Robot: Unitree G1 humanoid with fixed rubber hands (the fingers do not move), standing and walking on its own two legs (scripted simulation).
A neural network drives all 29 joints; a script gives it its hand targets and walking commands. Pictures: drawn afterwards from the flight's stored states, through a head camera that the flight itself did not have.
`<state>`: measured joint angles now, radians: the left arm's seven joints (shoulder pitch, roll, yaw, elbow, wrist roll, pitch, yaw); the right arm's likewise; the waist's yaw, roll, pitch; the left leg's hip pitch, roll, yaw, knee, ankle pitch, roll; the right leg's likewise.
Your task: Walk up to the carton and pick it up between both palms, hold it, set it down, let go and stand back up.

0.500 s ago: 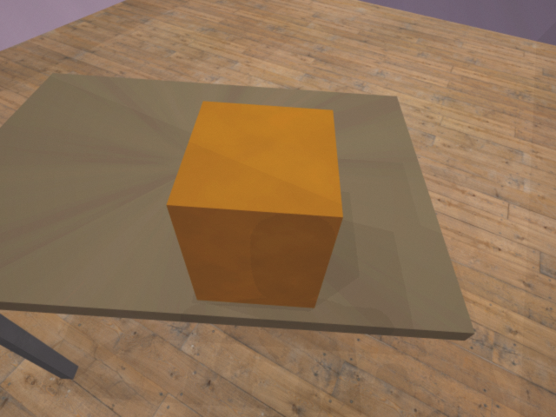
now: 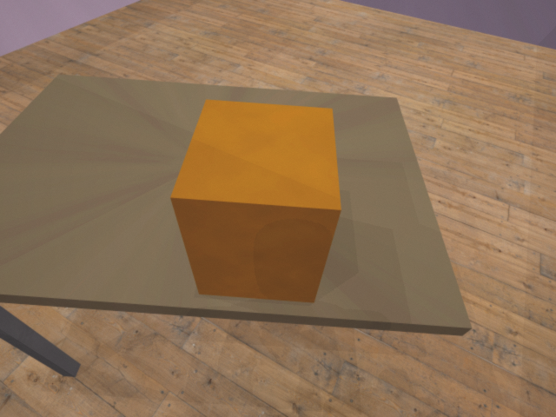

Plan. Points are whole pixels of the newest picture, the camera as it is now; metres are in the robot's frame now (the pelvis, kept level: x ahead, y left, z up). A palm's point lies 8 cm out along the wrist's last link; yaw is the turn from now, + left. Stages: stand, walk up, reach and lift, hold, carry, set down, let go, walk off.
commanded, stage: stand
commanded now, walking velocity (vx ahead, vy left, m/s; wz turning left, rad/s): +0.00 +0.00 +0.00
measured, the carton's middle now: (262, 205) +0.43 +0.04 +0.05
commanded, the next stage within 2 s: walk up in 0.38 s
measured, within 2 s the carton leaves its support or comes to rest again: neither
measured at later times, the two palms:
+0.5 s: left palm out of the picture -0.03 +0.18 -0.15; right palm out of the picture -0.02 -0.21 -0.15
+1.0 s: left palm out of the picture -0.02 +0.37 -0.16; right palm out of the picture +0.02 -0.17 -0.15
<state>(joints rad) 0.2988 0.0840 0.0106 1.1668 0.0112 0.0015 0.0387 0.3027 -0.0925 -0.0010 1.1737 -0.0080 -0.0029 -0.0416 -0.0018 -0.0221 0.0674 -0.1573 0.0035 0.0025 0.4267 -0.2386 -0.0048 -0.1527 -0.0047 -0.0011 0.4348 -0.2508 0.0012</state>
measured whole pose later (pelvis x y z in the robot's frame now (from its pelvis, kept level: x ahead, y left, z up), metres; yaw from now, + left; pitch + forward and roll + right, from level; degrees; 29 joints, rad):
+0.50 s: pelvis +0.00 -0.01 +0.00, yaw +0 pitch -2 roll +0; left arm 0.32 0.10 0.01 1.16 0.01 -0.02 0.03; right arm 0.30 -0.10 0.00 1.17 0.00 0.00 -0.04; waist 0.01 -0.02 0.05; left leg -0.14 0.02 0.00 0.43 -0.25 -0.02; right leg -0.14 0.01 -0.01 0.43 -0.26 -0.01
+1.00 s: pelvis -0.08 +0.09 -0.03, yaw -1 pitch -2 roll +1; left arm 0.17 0.31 0.06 0.93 0.05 0.03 0.06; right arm 0.10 -0.24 -0.04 0.95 -0.02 0.04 -0.03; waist 0.04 -0.06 0.17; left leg -0.26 0.02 -0.02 0.68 -0.40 -0.04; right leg -0.43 -0.11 0.12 0.73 -0.34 0.03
